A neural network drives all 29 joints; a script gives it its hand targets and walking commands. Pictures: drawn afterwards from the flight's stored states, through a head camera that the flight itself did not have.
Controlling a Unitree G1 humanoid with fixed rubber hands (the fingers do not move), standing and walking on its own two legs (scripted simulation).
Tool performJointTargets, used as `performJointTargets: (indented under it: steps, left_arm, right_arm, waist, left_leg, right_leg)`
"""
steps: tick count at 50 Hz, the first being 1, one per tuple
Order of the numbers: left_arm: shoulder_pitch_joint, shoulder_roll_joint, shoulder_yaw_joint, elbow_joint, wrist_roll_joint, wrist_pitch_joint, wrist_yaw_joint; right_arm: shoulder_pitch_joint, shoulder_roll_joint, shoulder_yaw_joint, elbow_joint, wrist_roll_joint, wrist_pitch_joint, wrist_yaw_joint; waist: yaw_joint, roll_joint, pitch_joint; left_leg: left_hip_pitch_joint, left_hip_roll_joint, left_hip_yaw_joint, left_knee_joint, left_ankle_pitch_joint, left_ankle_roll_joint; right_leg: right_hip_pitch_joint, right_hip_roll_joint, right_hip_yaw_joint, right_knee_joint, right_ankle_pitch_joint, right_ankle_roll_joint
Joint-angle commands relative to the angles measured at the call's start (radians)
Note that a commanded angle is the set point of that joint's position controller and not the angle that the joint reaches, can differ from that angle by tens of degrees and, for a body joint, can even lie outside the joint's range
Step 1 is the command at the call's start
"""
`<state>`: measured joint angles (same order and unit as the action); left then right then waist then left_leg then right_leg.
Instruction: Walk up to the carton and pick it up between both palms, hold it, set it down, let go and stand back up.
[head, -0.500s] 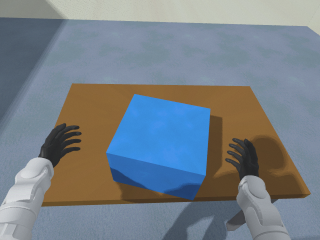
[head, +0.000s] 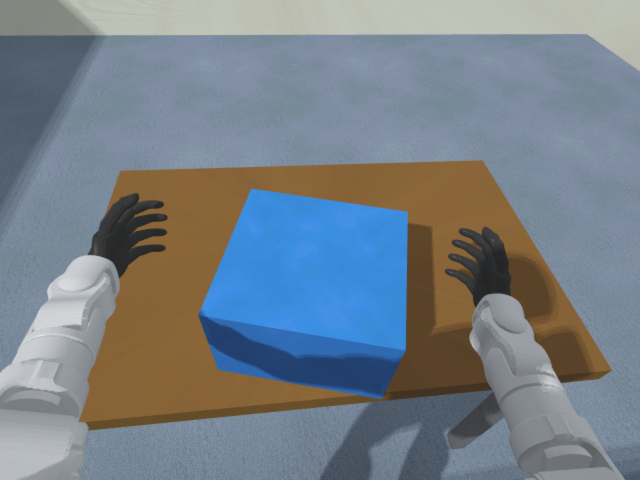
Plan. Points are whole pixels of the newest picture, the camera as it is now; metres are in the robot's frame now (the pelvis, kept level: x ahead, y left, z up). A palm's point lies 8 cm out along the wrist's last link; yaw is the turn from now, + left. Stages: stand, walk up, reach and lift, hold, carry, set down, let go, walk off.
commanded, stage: reach and lift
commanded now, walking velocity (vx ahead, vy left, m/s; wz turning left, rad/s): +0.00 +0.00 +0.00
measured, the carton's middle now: (314, 289) +0.42 -0.06 -0.05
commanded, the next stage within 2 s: none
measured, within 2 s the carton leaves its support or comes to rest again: neither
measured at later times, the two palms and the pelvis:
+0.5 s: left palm (124, 219) +0.46 +0.19 +0.10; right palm (482, 249) +0.36 -0.27 +0.08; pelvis -0.01 -0.01 -0.01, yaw +1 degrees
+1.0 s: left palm (152, 285) +0.44 +0.18 -0.01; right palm (453, 307) +0.34 -0.25 -0.02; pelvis -0.05 -0.01 -0.06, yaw +2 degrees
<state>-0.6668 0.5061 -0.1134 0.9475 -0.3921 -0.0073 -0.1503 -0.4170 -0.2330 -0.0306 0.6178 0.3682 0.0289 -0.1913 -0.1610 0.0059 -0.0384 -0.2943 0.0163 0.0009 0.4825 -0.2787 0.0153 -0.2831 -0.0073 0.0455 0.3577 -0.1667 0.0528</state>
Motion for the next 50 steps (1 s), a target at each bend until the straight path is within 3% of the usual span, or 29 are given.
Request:
performJointTargets:
  steps: [1,18,27,33,46,48,50]
  left_arm:
    - [-0.546,0.25,0.072,-0.144,-0.006,-0.064,0.003]
    - [-0.819,0.222,-0.03,0.139,-0.028,-0.125,0.013]
    - [-0.834,0.171,-0.104,0.373,-0.033,-0.21,0.012]
    - [-0.861,0.153,-0.132,0.443,-0.048,-0.284,0.026]
    - [-0.995,0.116,-0.174,0.51,-0.073,-0.405,0.065]
    - [-1.021,0.114,-0.183,0.51,-0.077,-0.413,0.073]
    - [-1.003,0.095,-0.187,0.531,-0.074,-0.414,0.076]
  right_arm:
    - [-0.461,-0.196,-0.053,-0.185,0.001,-0.069,0.004]
    - [-0.751,-0.206,-0.045,0.105,0.011,-0.099,0.009]
    - [-0.805,-0.183,-0.008,0.339,0.02,-0.177,0.015]
    - [-0.836,-0.15,-0.003,0.394,0.012,-0.238,0.021]
    - [-0.895,-0.127,-0.075,0.464,-0.065,-0.342,0.039]
    - [-0.908,-0.128,-0.086,0.462,-0.078,-0.349,0.037]
    - [-0.904,-0.12,-0.082,0.479,-0.085,-0.356,0.033]
  waist:
    - [-0.012,0.081,-0.559]
    - [-0.059,0.117,-0.718]
    - [-0.073,0.131,-0.709]
    - [-0.072,0.133,-0.759]
    - [-0.108,0.219,-0.986]
    - [-0.111,0.23,-1.003]
    - [-0.111,0.23,-1.025]
  left_leg:
    - [0.262,-0.031,-0.005,0.005,0.484,-0.057]
    - [0.195,-0.033,-0.025,0.075,0.486,-0.064]
    - [0.122,-0.028,-0.042,0.14,0.496,-0.074]
    - [0.022,-0.03,-0.04,0.193,0.453,-0.077]
    - [-0.17,-0.041,-0.02,0.327,0.258,-0.089]
    - [-0.209,-0.041,-0.021,0.332,0.179,-0.092]
    - [-0.206,-0.046,-0.017,0.36,0.212,-0.1]
  right_leg:
    - [0.137,0.055,-0.081,0.037,0.461,-0.059]
    - [0.022,0.043,-0.104,0.093,0.493,-0.051]
    - [-0.114,0.038,-0.123,0.145,0.438,-0.05]
    - [-0.2,0.031,-0.128,0.201,0.386,-0.046]
    - [-0.433,0.017,-0.138,0.363,0.207,-0.036]
    - [-0.459,0.013,-0.134,0.381,0.145,-0.037]
    - [-0.472,0.012,-0.134,0.413,0.168,-0.033]
